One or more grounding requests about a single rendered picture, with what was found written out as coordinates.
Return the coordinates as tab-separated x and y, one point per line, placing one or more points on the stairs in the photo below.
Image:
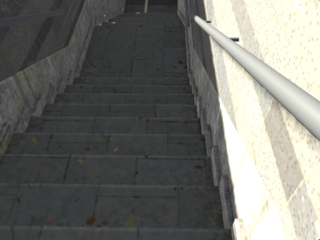
144	19
113	158

